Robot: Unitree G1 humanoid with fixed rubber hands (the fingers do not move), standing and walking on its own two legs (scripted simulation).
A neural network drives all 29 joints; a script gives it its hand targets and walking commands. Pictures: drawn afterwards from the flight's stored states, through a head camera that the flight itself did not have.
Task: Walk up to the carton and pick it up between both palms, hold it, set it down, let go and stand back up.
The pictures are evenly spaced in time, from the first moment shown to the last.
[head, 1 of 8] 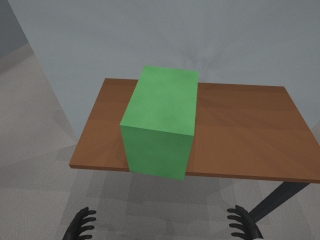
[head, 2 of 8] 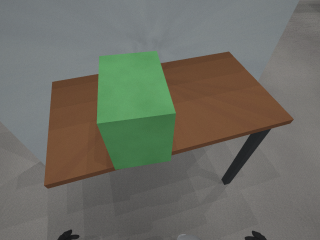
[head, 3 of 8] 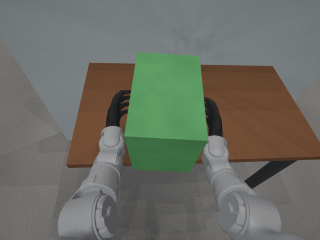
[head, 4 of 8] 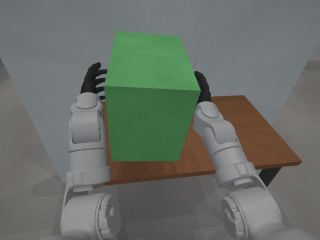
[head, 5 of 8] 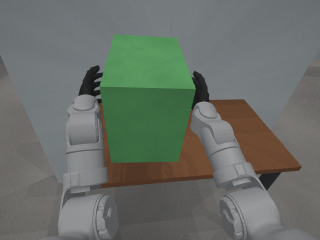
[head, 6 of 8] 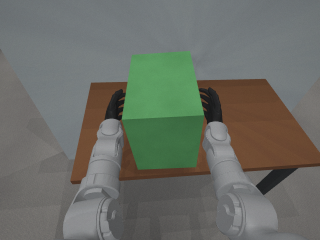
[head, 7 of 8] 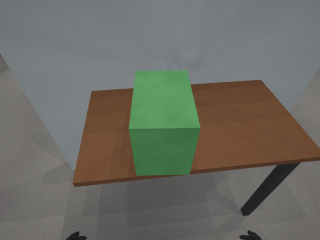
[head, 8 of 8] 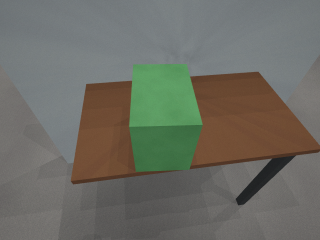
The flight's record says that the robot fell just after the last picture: no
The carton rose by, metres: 0.20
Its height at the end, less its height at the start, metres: +0.00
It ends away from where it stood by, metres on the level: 0.02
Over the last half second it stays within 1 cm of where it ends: yes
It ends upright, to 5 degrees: yes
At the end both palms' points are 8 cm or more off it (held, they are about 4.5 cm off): yes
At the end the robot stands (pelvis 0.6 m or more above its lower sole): yes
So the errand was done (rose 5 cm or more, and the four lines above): yes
